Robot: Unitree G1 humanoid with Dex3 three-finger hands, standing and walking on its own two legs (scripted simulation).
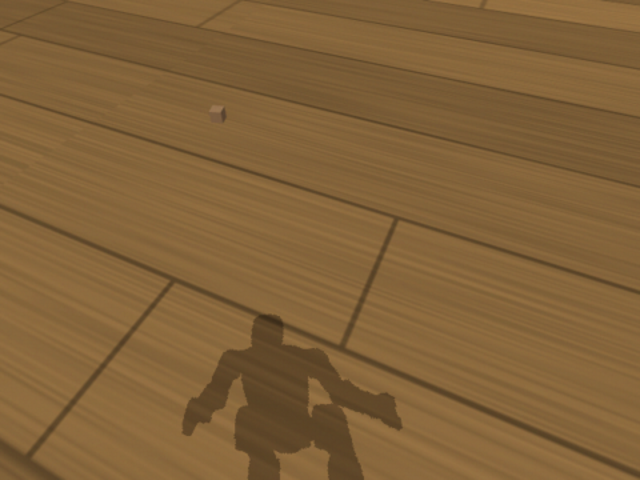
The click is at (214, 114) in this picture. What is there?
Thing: cube
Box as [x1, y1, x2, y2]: [209, 105, 225, 123]
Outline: 212,105 209,111 211,122 222,123 225,118 224,107
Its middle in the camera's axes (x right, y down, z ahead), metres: -0.57 -0.71 +2.19
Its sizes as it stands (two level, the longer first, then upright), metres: 0.069 0.069 0.069
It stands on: the floor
